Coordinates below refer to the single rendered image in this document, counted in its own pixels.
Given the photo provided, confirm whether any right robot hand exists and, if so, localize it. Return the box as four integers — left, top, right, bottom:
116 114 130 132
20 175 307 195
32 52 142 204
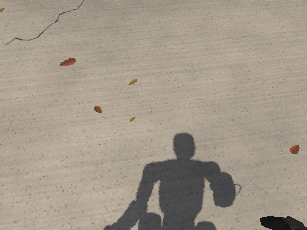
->
260 216 307 230

